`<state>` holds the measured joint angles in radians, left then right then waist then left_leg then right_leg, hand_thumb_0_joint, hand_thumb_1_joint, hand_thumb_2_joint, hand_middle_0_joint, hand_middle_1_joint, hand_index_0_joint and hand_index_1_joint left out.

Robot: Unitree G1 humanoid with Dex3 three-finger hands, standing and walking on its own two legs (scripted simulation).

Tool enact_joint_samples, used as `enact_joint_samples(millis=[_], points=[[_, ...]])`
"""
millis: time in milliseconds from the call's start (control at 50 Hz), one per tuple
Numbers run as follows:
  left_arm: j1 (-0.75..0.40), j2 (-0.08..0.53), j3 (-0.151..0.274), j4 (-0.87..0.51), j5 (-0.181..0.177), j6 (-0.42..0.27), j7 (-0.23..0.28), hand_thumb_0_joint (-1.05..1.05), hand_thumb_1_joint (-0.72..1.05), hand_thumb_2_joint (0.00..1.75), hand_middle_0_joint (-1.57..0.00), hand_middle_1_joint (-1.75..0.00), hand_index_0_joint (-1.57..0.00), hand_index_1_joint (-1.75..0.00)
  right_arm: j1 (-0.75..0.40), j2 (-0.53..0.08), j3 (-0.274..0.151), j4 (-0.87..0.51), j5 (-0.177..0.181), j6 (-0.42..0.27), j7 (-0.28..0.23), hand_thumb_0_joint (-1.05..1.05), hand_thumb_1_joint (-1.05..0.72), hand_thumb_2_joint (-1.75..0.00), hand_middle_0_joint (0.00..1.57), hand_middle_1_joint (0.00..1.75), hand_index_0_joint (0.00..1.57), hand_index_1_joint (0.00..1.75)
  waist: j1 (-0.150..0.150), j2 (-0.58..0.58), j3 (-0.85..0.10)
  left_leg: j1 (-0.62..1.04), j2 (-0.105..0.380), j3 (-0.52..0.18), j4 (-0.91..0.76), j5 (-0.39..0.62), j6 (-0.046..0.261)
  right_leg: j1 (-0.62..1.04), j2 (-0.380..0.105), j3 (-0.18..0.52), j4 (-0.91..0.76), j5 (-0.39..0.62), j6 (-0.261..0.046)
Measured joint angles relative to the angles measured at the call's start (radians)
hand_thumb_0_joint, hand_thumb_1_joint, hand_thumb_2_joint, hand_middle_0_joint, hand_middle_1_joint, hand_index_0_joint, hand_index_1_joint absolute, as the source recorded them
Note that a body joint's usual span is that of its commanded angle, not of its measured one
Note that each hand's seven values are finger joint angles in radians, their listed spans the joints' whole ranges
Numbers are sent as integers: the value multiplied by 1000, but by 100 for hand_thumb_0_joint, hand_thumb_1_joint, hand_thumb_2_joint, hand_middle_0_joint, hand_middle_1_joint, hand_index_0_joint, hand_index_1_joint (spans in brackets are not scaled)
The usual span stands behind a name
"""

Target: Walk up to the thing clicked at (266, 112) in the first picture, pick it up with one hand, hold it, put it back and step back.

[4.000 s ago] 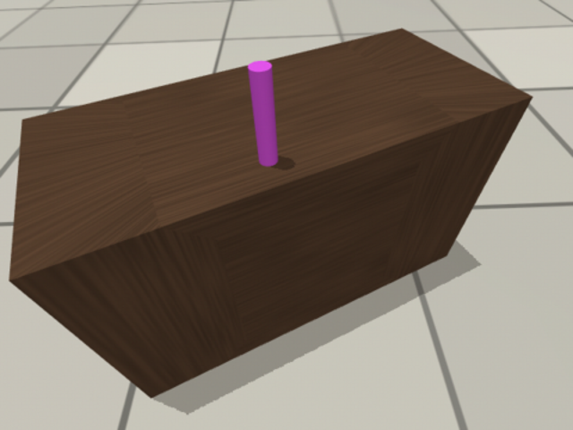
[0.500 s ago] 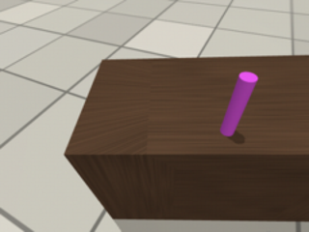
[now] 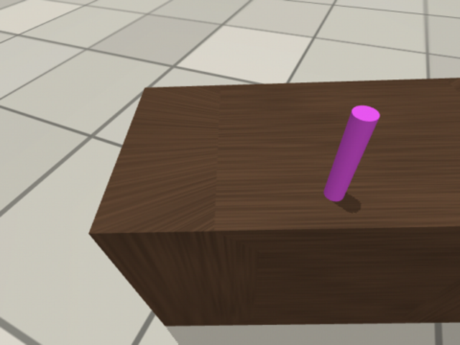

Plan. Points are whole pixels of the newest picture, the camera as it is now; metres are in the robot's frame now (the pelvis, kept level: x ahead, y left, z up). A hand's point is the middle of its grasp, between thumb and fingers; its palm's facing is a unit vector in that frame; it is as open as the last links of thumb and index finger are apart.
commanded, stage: walk up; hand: right
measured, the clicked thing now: (347, 159) +0.43 -0.20 +0.08
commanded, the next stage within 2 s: stand in 0.20 s
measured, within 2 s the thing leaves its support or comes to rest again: neither
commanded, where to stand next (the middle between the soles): +0.04 +0.01 m, yaw +0 degrees
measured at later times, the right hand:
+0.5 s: hand out of the picture +0.08 -0.26 -0.15, palm faces -0.01 +0.95 -0.32, open 7.4 cm
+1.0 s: hand out of the picture +0.05 -0.27 -0.15, palm faces -0.02 +0.94 -0.33, open 7.4 cm
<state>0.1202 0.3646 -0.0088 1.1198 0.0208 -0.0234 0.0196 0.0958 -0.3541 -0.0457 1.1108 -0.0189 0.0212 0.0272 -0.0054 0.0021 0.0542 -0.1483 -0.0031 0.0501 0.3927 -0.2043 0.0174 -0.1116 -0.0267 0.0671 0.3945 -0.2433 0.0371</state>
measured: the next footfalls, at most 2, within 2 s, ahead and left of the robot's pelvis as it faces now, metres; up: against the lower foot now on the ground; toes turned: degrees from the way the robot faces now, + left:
none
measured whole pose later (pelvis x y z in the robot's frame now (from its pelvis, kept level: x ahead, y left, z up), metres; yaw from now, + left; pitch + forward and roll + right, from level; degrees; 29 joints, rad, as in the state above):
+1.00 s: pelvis -0.02 -0.02 +0.00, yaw +1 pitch -3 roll +0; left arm 0.14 0.35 -0.01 1.12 0.02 -0.01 0.00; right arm 0.11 -0.35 -0.02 1.15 -0.01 -0.01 0.02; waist -0.01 0.01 0.05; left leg -0.14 0.02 0.02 0.32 -0.13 -0.01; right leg -0.09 0.00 0.04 0.31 -0.17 0.02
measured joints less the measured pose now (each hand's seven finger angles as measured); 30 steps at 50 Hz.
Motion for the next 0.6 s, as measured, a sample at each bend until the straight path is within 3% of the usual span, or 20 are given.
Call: enact_joint_samples(millis=[600], points=[[-13, -24, -6, -4, -8, 11, -19, 0, 91, 90, -20, -30, -20, -30, -18, 8, 29, 26, 8, -26, -13, 1, -90, -89, 20, 30, 20, 30, -5, 0, 1, 25, 24, -23, -68, 54, -25, 39, 23, -23, -86, 58, -19]])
